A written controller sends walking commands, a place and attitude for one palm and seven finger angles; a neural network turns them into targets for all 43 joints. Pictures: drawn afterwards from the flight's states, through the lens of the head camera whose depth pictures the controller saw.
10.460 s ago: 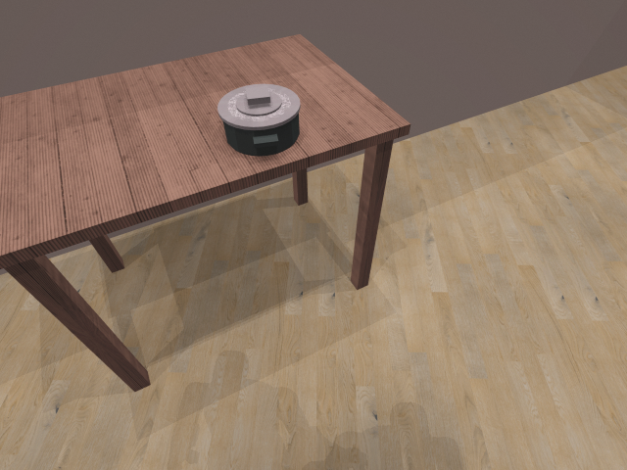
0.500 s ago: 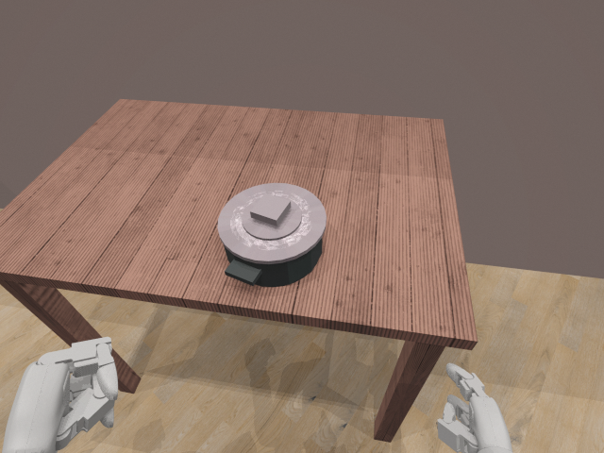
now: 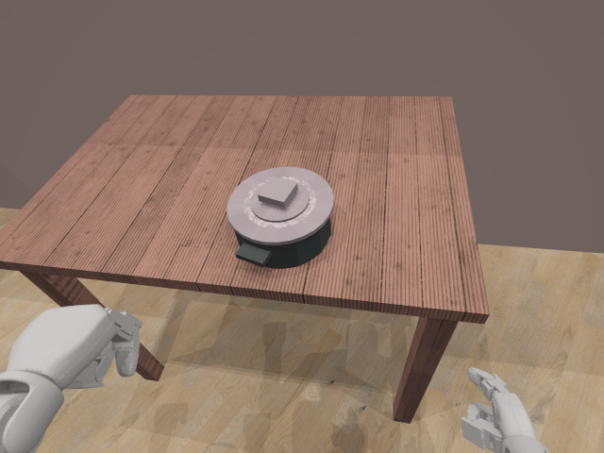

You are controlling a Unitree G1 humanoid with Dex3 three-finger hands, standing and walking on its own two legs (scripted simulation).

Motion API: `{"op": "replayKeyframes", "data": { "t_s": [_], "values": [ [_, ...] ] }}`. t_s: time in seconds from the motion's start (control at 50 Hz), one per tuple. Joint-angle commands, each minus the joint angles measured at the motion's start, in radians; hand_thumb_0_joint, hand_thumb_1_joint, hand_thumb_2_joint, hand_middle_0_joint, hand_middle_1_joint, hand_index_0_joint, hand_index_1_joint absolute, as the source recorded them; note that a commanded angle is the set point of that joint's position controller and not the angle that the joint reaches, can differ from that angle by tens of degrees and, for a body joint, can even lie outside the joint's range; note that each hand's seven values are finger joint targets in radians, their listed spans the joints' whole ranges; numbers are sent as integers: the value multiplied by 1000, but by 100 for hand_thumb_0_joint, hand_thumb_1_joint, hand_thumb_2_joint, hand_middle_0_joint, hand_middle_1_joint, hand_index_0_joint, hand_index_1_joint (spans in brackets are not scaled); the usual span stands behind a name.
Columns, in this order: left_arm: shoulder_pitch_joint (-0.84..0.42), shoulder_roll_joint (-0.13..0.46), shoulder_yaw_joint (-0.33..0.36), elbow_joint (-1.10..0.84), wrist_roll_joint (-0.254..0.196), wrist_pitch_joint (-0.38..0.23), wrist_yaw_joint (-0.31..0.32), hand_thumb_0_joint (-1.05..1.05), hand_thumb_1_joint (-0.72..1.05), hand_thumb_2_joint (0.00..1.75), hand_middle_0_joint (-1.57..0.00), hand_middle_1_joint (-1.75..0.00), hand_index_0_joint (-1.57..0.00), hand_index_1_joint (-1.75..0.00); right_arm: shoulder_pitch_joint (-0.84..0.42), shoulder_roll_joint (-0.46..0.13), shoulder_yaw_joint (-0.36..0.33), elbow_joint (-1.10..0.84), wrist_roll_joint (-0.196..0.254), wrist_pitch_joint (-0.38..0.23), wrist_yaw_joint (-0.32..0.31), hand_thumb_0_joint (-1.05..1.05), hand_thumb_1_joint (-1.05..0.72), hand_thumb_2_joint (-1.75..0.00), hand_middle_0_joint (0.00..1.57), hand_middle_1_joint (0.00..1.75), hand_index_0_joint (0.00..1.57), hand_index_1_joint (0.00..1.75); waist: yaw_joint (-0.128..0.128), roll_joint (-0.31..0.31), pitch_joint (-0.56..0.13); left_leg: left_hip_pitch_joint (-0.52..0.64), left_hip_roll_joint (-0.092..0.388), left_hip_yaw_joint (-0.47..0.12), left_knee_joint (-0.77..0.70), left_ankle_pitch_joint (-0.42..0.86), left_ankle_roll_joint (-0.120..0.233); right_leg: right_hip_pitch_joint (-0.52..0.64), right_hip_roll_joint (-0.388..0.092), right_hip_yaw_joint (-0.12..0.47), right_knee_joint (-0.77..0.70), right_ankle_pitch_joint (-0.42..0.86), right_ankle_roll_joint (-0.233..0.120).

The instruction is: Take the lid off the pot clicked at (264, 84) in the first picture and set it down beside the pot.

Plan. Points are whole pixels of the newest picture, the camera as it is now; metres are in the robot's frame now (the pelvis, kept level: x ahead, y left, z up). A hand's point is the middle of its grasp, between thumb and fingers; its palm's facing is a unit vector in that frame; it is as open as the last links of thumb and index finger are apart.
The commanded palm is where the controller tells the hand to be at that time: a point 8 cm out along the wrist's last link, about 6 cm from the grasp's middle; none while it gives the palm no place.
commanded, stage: reach forward and open the fingers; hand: left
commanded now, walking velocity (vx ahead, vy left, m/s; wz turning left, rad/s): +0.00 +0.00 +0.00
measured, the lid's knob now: (278, 192) +0.50 +0.10 +0.06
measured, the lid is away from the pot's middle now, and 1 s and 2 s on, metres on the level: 0.00 0.00 0.00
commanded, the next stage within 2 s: move the open hand above the knob in 0.74 s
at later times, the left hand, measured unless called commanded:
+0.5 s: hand (98, 320) +0.23 +0.27 +0.10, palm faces -0.20 -0.09 -0.98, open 8.6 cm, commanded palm +0.22 +0.26 +0.18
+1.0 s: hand (117, 285) +0.27 +0.26 +0.12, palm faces -0.24 -0.08 -0.97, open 10.1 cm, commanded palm +0.27 +0.25 +0.19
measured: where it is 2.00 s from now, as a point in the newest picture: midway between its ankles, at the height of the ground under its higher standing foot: outside the picture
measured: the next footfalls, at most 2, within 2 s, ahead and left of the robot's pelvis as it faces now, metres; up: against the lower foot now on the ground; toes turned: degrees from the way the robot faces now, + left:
none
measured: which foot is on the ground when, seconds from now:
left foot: down 0.00-1.00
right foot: down 0.00-1.00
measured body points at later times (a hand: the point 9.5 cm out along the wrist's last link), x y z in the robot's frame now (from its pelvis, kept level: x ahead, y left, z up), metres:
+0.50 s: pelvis -0.03 +0.03 +0.01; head -0.01 +0.00 +0.46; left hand +0.24 +0.27 +0.16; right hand +0.18 -0.19 -0.09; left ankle +0.04 +0.11 -0.73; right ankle -0.04 -0.11 -0.73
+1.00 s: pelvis -0.03 +0.02 +0.01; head -0.01 +0.00 +0.46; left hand +0.28 +0.26 +0.17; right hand +0.17 -0.20 -0.09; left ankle +0.04 +0.11 -0.73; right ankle -0.04 -0.11 -0.73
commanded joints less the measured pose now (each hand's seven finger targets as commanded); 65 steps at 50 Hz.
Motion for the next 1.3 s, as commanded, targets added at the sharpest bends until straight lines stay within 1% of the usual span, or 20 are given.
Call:
{"op": "replayKeyframes", "data": {
  "t_s": [0.0,0.02,0.04,0.12,0.14,0.22,0.28,0.32,0.38,0.42,0.48,0.64,0.72,0.78,0.82,0.86,1.04,1.14,1.18,1.28],
  "values": [
    [-222,301,225,-145,-7,-83,-42,0,35,110,-107,-83,-107,-83,-128,-82,-14,-170,-4,-57,-20,0,-90,-90,20,30,20,30,10,-99,-152,247,-39,-1,-72,217,52,-59,0,17,-155,299,15],
    [-217,299,235,-130,-2,-90,-46,0,32,111,-106,-79,-106,-79,-164,-74,-8,-180,-3,-68,-12,0,-90,-90,20,30,20,30,16,-70,-142,254,-40,-3,-77,219,50,-54,9,18,-167,297,4],
    [-227,218,170,-94,-9,-103,-49,0,30,111,-105,-76,-105,-76,-129,-60,-14,-167,5,-68,-9,0,-90,-90,20,30,20,30,-7,-92,-117,255,-32,5,-83,211,47,-46,3,7,-159,281,7],
    [-318,243,186,-94,2,-121,-46,0,19,114,-100,-61,-100,-61,-180,-72,-16,-167,-4,-57,16,0,-90,-90,20,30,20,30,18,-37,-135,280,-34,-5,-127,192,43,-48,23,6,-195,213,-8],
    [-339,187,128,-75,-1,-119,-41,0,16,114,-98,-58,-98,-58,-142,-59,-20,-163,4,-56,19,0,-90,-90,20,30,20,30,-3,-64,-129,285,-25,0,-134,176,42,-35,16,1,-188,187,-4],
    [-466,269,170,-43,41,-105,-37,0,5,118,-93,-44,-93,-44,-196,-72,-14,-149,-5,-48,29,0,-90,-90,20,30,20,30,21,-35,-148,290,-27,-18,-179,138,39,-23,36,7,-210,127,-18],
    [-496,195,95,-8,27,-96,-44,0,-4,122,-90,-33,-90,-33,-180,-63,-18,-141,3,-41,34,0,-90,-90,20,30,20,30,3,-34,-135,301,-17,-13,-201,122,37,-4,29,3,-212,111,-17],
    [-546,248,134,-35,49,-87,-51,0,-10,124,-87,-26,-87,-26,-216,-71,-10,-141,-2,-41,43,0,-90,-90,20,30,20,30,21,-17,-167,304,-20,-27,-210,127,34,8,41,5,-212,121,-26],
    [-561,192,77,15,32,-79,-59,0,-19,128,-84,-15,-84,-15,-187,-67,-16,-129,0,-36,44,0,-90,-90,20,30,20,30,3,-31,-133,303,-14,-24,-226,110,33,7,36,-1,-218,109,-22],
    [-612,255,128,8,55,-71,-63,0,-25,130,-82,-8,-82,-8,-215,-76,-10,-128,-2,-38,47,0,-90,-90,20,30,20,30,17,-40,-164,304,-16,-35,-230,116,33,18,44,5,-216,120,-29],
    [-649,192,61,52,41,-63,-71,0,-25,131,-82,-8,-82,-8,-193,-70,-13,-120,1,-31,45,0,-90,-90,20,30,20,30,2,-23,-140,306,-13,-33,-243,81,31,6,40,-3,-221,93,-26],
    [-774,207,56,98,55,-50,-94,0,-26,134,-82,-8,-82,-8,-200,-74,-6,-114,4,-32,42,0,-90,-90,20,30,20,30,-2,-52,-161,311,-19,-36,-250,75,32,21,41,-1,-225,98,-31],
    [-856,238,66,20,61,-52,-98,0,-26,135,-82,-8,-82,-8,-212,-75,-10,-123,7,-43,45,0,-90,-90,20,30,20,30,-3,10,-208,344,-16,-41,-240,101,30,34,45,9,-214,121,-36],
    [-810,219,64,172,56,-35,-112,0,-27,135,-82,-8,-82,-8,-184,-82,-8,-99,4,-28,42,0,-90,-90,20,30,20,30,0,-68,-144,306,-22,-34,-249,88,31,18,43,-4,-232,107,-32],
    [-844,230,69,128,57,-30,-119,0,-27,136,-82,-8,-82,-8,-196,-86,-11,-116,11,-29,49,0,-90,-90,20,30,20,30,-4,-50,-176,315,-22,-30,-240,113,30,36,45,4,-224,126,-35],
    [-974,165,-39,123,60,18,-147,0,-27,136,-82,-8,-82,-8,-205,-83,-13,-103,14,-28,53,0,-90,-90,20,30,20,30,-23,-30,-192,325,-30,-44,-249,110,26,34,42,-2,-219,137,-28],
    [-1099,207,-20,237,86,26,-192,0,-27,136,-82,-8,-82,-8,-185,-89,-8,-90,10,-30,47,0,-90,-90,20,30,20,30,-22,-87,-215,335,-50,-22,-226,138,39,44,43,4,-228,163,-32],
    [-1158,158,-70,245,95,27,-187,0,-27,136,-82,-8,-82,-8,-175,-84,-13,-93,9,-30,56,0,-90,-90,20,30,20,30,-25,-53,-262,364,-51,-17,-216,173,37,50,43,7,-214,192,-36],
    [-1157,124,-100,298,97,42,-185,0,-27,136,-82,-8,-82,-8,-172,-89,-14,-86,14,-16,60,0,-90,-90,20,30,20,30,-32,-64,-215,333,-49,-11,-220,161,32,36,44,3,-210,194,-33],
    [-1234,147,-91,294,112,64,-174,0,-27,136,-82,-8,-82,-8,-170,-92,-19,-90,17,-10,64,0,-90,-90,20,30,20,30,-28,-87,-253,335,-51,-3,-208,185,37,57,40,13,-197,229,-33]
  ]
}}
